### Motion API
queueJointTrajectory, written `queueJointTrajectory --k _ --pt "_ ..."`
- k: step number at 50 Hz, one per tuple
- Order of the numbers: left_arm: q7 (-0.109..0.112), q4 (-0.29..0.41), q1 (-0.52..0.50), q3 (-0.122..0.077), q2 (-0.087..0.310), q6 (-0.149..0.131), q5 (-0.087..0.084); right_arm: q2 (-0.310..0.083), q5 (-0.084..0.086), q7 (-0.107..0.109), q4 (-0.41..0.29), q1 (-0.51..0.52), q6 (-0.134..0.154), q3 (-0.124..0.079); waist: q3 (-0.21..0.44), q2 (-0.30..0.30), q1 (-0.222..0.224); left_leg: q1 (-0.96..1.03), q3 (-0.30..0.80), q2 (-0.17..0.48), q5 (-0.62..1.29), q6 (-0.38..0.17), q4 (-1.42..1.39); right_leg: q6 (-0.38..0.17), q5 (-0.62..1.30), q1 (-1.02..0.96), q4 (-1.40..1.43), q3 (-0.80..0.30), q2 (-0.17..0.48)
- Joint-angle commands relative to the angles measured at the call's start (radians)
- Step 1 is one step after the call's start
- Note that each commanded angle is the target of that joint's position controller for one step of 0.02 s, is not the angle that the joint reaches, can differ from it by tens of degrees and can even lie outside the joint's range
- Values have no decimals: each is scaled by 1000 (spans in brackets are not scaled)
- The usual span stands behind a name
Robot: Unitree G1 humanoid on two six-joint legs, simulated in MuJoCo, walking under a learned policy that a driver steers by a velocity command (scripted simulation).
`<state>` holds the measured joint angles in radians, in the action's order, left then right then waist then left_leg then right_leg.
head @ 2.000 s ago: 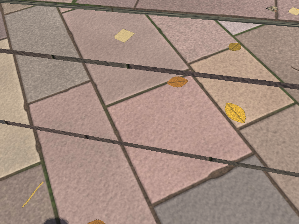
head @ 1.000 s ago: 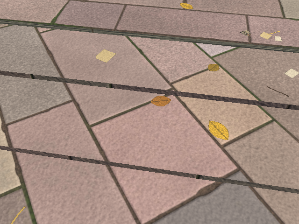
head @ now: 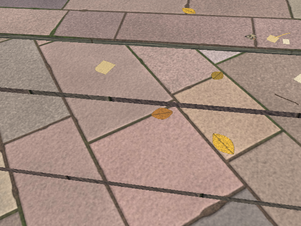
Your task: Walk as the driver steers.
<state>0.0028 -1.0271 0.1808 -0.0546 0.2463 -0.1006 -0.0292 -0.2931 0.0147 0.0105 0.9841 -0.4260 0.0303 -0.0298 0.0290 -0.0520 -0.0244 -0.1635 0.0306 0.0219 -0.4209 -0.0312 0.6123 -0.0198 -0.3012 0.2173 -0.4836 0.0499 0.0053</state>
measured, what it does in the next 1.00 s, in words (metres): climbs, turning left: left foot 0.04 m higher, then right foot 0.05 m higher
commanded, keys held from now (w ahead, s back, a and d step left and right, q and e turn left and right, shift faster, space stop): w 0.02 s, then w+q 0.98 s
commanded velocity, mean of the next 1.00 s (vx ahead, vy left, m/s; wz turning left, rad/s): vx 0.48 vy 0.00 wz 0.45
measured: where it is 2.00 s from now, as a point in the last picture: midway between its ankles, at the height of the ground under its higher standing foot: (118, 187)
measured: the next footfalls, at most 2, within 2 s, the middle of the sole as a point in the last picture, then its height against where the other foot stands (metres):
left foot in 0.40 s outside the picture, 0.04 m higher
right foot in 0.84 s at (167, 183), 0.05 m higher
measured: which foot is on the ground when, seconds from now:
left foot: up 0.00-0.38, down 0.40-0.90, up 0.92-1.00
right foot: down 0.00-0.38, up 0.40-0.82, down 0.84-1.00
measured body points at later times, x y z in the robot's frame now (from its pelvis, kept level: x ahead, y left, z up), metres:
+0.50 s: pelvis +0.24 +0.03 +0.02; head +0.26 +0.03 +0.47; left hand +0.24 +0.29 -0.11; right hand +0.43 -0.20 -0.09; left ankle +0.31 +0.09 -0.70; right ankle +0.09 -0.13 -0.58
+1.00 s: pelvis +0.50 +0.05 +0.07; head +0.53 +0.08 +0.51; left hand +0.55 +0.36 -0.02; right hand +0.70 -0.16 -0.04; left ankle +0.37 +0.11 -0.61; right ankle +0.63 -0.04 -0.66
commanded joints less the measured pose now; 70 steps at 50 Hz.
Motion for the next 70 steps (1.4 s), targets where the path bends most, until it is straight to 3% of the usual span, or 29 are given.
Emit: queueJointTrajectory --k 1,2,6,11,14,16,18,20,21,22,23,25,31,39,43,44,45,46,49,51,54,58,59,61,62,63,64,66,70 --pt "-3 -87 443 -45 228 2 37 17 23 -17 -109 37 64 13 97 330 134 -666 76 -89 -156 -18 678 -261 399 -542 184 -690 448" --pt "-10 -81 383 -25 164 -5 26 -43 52 -16 -115 79 68 1 -43 160 107 -791 111 -16 -111 -22 804 -274 294 -493 211 -602 446" --pt "-15 -37 221 26 22 8 42 -27 31 -37 -130 161 44 -8 -161 154 39 -771 71 50 121 -30 832 -120 358 -253 283 -188 239" --pt "25 -13 195 34 68 7 55 22 9 -46 -252 328 28 22 -200 91 18 -645 -35 49 301 19 508 -104 442 -16 384 25 167" --pt "37 -26 287 20 143 5 36 66 -4 -51 -325 457 28 43 -164 118 54 -543 -150 26 275 -22 336 -112 700 -106 417 41 242" --pt "41 -11 285 19 151 11 31 17 0 -61 -346 426 32 23 -94 159 8 -480 -189 -25 236 -82 263 -93 1152 -244 273 94 256" --pt "51 16 254 13 178 32 41 -39 8 -69 -330 288 29 -13 33 238 -85 -318 -206 -86 177 -125 230 -76 1486 -331 27 107 280" --pt "50 76 192 8 196 34 35 -150 19 -66 -253 9 15 -75 176 174 -223 157 -33 -76 289 -182 -6 -34 1165 -118 -398 102 202" --pt "18 134 292 54 18 5 72 -242 14 -49 -247 4 7 -91 261 -175 -89 482 569 228 110 -370 -136 26 19 337 -849 54 -38" --pt "-15 148 219 38 84 -52 52 -186 -18 -29 -260 15 16 -76 347 -148 -119 477 887 303 26 -416 -335 -15 -154 451 -1064 -203 -69" --pt "-25 203 129 16 135 -73 6 -131 -30 -26 -260 66 34 -59 151 -78 -86 347 756 286 35 -361 -358 -40 -98 561 -1080 -213 -24" --pt "-10 239 74 18 111 -73 12 -73 -9 -45 -261 172 57 -43 -8 134 11 68 495 197 201 -291 -389 -53 -18 509 -942 -170 56" --pt "10 330 0 9 108 -13 61 -100 4 -29 -269 167 68 -49 -66 50 54 -155 225 64 457 -258 -455 40 154 441 -606 -97 103" --pt "1 453 -299 23 83 -16 20 -144 20 0 -262 22 25 -64 -45 -34 -73 -13 311 93 311 -196 -372 89 261 378 -63 -70 -4" --pt "-7 426 -120 -23 176 -46 25 -121 15 3 -285 65 16 -54 65 -110 39 33 364 95 521 -139 -220 2 208 66 44 -73 -20" --pt "-5 402 -45 -46 230 -48 50 -74 38 1 -304 21 20 -40 211 54 42 -200 275 31 634 -59 -26 -100 204 -301 -28 -222 85" --pt "5 378 149 -71 242 -30 47 -81 29 3 -330 60 25 -28 381 188 156 -388 188 -53 502 10 270 -202 -49 -575 48 -467 235" --pt "12 362 212 -62 220 -13 31 -61 10 -10 -359 61 32 -20 441 337 160 -510 174 -57 -107 11 419 -232 -89 -669 122 -626 383" --pt "31 362 83 -47 142 6 47 -115 4 -12 -351 154 12 -43 138 96 92 -529 100 62 -13 32 515 -192 131 -313 166 -401 311" --pt "14 368 -10 -30 88 7 45 -69 18 -18 -338 106 -18 -39 56 171 17 -431 51 86 -2 45 496 -182 113 -94 219 -262 249" --pt "-6 374 -124 -47 140 4 24 -20 4 -32 -343 84 -40 -19 13 218 -57 -186 6 78 83 56 266 -169 147 128 255 -95 184" --pt "-12 362 -167 -51 156 17 13 -71 6 -42 -292 43 -60 -40 31 176 -89 24 -19 66 304 56 13 -135 91 174 72 -30 202" --pt "-8 353 -160 -42 129 26 14 -77 4 -42 -258 -4 -62 -49 25 129 -103 103 -56 38 355 46 -60 -110 30 214 -38 -4 181" --pt "-4 326 -64 -12 34 49 53 -105 -18 -42 -227 -29 -42 -57 -60 -173 -78 132 7 48 465 26 -155 -18 -335 374 -570 69 73" --pt "1 327 50 8 -20 58 70 -180 -34 -35 -295 42 -14 -40 -60 -360 36 67 293 258 1037 -43 -128 34 -458 511 -887 28 51" --pt "3 307 189 -9 75 64 20 -237 -36 -48 -319 55 -9 -65 46 -275 51 47 416 389 1001 -226 -224 67 -357 492 -956 -34 31" --pt "14 329 108 -18 129 73 -11 -248 -28 -54 -305 108 -9 -76 15 -202 34 16 468 380 636 -277 -291 78 -292 573 -996 -23 56" --pt "38 322 1 -24 138 92 1 -140 -33 -37 -288 194 -10 -42 -13 -88 20 -45 339 298 421 -205 -281 66 -172 575 -975 -85 97" --pt "43 321 -2 -3 62 97 20 -50 -53 11 -246 212 14 -14 20 -72 36 -5 122 249 706 -155 -256 65 -72 460 -678 -132 91"
Keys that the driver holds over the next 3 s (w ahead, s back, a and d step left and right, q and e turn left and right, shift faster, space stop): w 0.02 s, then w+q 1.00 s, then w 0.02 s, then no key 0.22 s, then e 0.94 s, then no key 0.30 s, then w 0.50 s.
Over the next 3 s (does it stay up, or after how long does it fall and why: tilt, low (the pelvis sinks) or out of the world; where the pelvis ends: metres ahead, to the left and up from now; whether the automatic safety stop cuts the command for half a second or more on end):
stays up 0.63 0.19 0.03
